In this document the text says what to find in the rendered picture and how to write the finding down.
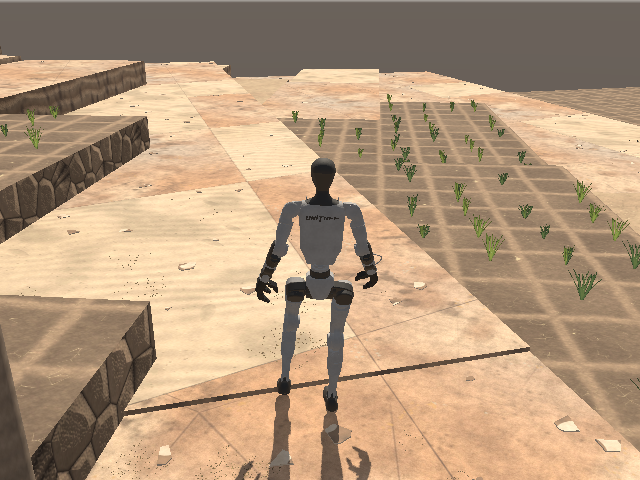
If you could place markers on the left robot forearm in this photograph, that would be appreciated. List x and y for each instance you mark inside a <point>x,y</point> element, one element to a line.
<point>270,265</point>

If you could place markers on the left robot shin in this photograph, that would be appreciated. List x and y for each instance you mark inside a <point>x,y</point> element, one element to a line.
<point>287,348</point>

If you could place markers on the robot right upper arm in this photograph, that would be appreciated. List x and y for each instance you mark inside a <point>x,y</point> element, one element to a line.
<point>353,212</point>

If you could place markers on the right robot forearm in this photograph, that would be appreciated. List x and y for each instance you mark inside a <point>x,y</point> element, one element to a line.
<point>368,262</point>

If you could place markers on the robot left upper arm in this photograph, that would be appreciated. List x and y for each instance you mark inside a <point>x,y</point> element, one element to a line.
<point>289,211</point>

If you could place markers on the right robot hand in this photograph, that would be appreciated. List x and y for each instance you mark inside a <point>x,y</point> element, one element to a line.
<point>363,275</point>

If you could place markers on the left robot hand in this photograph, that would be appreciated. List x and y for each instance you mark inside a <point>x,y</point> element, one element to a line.
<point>261,286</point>

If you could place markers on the humanoid robot head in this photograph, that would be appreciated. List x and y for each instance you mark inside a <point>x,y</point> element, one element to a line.
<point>322,172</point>

